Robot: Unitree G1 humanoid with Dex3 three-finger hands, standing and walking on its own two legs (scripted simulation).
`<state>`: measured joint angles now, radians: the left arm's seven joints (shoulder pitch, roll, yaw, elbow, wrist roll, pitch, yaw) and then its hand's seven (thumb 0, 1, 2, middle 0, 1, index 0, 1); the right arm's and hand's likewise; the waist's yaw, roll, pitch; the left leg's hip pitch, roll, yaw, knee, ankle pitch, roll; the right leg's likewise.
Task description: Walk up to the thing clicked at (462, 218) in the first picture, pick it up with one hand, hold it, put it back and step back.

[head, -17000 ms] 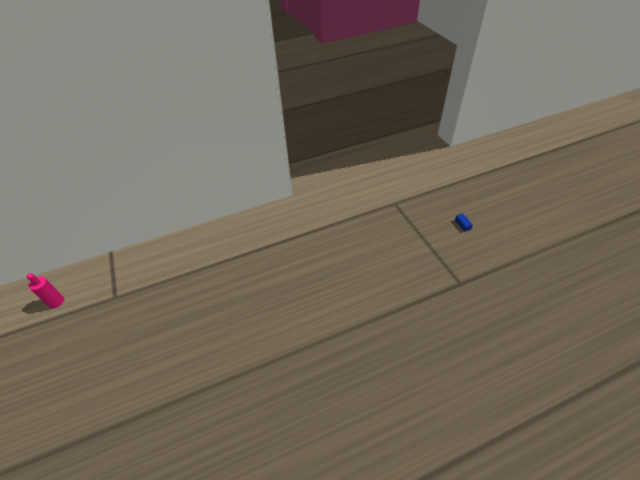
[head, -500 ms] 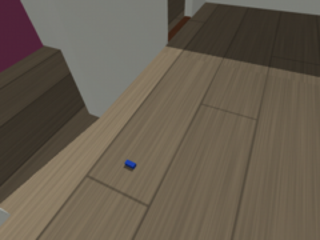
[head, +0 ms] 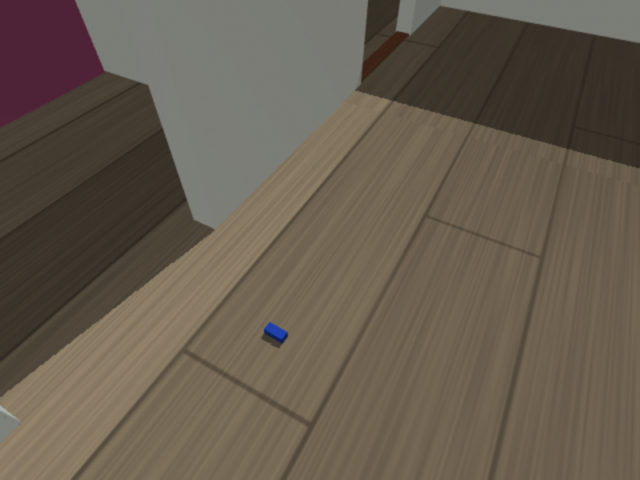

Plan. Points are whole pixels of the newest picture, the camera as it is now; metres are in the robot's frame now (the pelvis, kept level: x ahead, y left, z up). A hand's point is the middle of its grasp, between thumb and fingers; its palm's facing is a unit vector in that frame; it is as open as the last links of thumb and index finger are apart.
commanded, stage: walk up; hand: left
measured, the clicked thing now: (275, 332) +0.71 +0.20 -0.74
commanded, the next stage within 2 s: none
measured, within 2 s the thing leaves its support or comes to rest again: neither
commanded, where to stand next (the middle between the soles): +0.30 -0.04 m, yaw -3 degrees
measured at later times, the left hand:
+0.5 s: hand (183, 387) +0.28 +0.25 -0.12, palm faces -0.11 -0.91 -0.41, open 7.3 cm
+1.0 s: hand (204, 352) +0.35 +0.24 -0.16, palm faces -0.04 -0.94 -0.33, open 7.3 cm
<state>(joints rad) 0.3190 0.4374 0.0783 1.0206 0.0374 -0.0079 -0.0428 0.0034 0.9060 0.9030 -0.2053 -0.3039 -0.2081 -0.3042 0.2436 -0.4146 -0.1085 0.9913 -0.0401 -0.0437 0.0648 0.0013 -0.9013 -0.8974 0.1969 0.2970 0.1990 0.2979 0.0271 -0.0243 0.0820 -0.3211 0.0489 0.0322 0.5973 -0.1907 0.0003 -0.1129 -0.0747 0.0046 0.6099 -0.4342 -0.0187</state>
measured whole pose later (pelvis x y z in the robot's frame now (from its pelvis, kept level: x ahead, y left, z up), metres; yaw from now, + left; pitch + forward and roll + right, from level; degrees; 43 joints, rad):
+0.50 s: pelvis +0.17 -0.02 +0.00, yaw -3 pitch -3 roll +0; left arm 0.22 0.39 0.06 0.89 0.03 -0.05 -0.06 0.00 0.91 0.90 -0.20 -0.30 -0.20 -0.30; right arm 0.37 -0.41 -0.06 0.87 0.00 -0.04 0.03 0.00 -0.90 -0.90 0.20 0.30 0.20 0.30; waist -0.04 0.06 0.11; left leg -0.12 0.07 0.06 0.73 -0.46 0.02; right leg -0.35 -0.02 -0.05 0.61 -0.21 -0.02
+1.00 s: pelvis +0.24 -0.01 +0.00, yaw -2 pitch -2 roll -2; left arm 0.14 0.40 0.02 0.88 -0.03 0.04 0.01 0.00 0.91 0.90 -0.20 -0.30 -0.21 -0.30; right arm 0.17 -0.35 -0.02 0.87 -0.01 -0.01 0.00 0.00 -0.90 -0.90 0.20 0.30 0.20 0.30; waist 0.00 -0.04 0.16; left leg -0.37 0.01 -0.01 0.65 -0.24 0.03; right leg -0.37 0.02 0.04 0.99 -0.58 -0.03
